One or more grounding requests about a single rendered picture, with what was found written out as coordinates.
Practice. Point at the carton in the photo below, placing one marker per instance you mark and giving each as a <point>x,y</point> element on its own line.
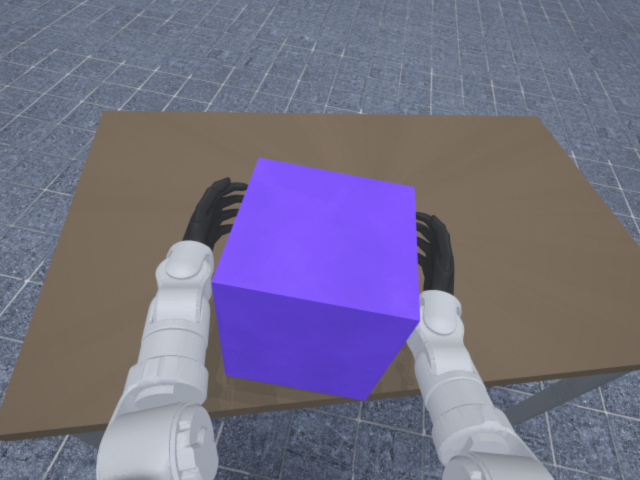
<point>317,287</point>

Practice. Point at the left robot forearm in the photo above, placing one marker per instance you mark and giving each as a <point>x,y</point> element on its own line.
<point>171,362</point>

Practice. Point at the right robot forearm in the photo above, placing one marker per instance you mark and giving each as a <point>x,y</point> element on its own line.
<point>462,413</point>

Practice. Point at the right robot hand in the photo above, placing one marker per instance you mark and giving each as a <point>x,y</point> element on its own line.
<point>438,265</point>

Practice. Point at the left robot hand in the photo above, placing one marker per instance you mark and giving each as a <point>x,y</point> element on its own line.
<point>204,225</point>

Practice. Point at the right robot upper arm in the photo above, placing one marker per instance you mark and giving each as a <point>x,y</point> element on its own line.
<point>471,465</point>

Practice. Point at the table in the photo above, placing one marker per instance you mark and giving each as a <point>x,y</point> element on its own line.
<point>547,277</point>

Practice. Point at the left robot upper arm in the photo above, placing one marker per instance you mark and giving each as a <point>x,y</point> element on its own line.
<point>170,442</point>

